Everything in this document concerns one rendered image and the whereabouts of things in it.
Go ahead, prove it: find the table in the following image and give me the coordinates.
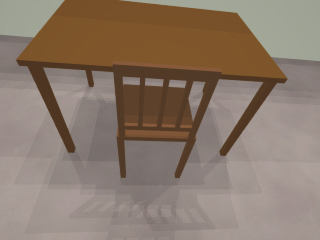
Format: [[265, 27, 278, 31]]
[[16, 0, 288, 156]]

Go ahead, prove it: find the chair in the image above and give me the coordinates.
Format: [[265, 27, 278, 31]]
[[112, 60, 222, 178]]

